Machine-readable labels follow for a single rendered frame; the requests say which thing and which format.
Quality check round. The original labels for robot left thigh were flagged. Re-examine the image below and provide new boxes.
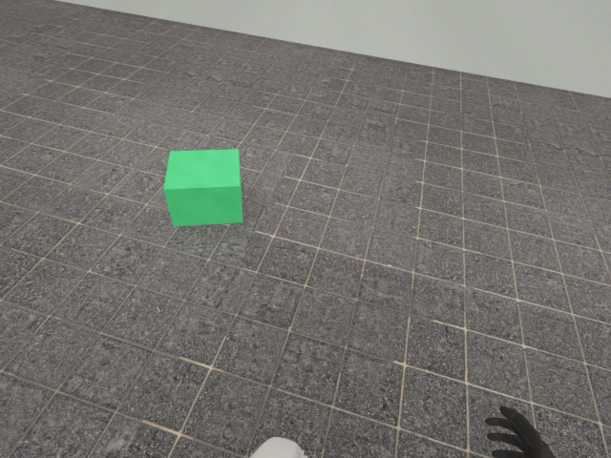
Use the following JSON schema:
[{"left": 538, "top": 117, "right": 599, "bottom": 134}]
[{"left": 250, "top": 437, "right": 308, "bottom": 458}]

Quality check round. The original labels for robot right hand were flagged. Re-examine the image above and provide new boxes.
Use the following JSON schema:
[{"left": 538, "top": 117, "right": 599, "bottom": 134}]
[{"left": 485, "top": 406, "right": 555, "bottom": 458}]

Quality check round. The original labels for carton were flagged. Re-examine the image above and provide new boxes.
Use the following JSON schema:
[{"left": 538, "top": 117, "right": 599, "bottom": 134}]
[{"left": 163, "top": 149, "right": 243, "bottom": 226}]

